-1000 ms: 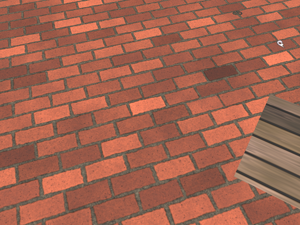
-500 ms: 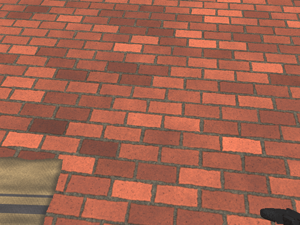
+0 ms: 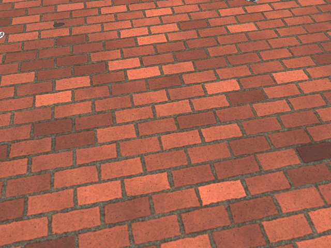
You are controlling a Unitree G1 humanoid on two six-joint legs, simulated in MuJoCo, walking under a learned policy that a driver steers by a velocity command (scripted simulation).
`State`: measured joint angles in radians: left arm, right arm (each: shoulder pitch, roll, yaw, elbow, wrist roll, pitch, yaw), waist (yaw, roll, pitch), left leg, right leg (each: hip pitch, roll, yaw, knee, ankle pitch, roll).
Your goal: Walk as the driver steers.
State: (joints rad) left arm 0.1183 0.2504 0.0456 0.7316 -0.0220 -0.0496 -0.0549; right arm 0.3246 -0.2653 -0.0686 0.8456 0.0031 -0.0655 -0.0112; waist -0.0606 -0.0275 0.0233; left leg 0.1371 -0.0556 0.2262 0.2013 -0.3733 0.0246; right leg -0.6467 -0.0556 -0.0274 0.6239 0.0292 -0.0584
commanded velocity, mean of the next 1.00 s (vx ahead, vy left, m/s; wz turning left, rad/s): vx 0.15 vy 0.00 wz -0.15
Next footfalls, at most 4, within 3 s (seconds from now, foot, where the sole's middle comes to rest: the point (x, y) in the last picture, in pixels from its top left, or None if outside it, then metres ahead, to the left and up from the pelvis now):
0.08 right None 0.22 -0.09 -0.76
0.50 left None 0.40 0.08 -0.76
0.80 right None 0.26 -0.14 -0.76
1.14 left None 0.34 0.13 -0.76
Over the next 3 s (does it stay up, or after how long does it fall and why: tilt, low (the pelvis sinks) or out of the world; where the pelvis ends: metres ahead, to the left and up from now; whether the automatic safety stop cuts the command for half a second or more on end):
stays up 0.46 0.08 0.02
